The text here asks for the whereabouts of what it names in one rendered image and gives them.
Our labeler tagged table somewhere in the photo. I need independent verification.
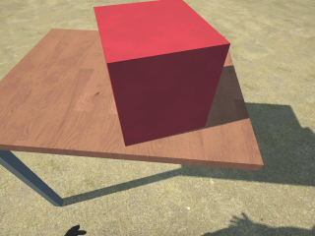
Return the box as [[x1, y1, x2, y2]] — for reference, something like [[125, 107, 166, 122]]
[[0, 29, 264, 207]]

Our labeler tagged carton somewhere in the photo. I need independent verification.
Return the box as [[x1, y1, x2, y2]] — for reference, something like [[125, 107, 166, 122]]
[[94, 0, 230, 147]]

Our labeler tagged robot left hand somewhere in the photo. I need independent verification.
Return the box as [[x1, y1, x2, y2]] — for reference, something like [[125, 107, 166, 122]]
[[64, 225, 87, 236]]

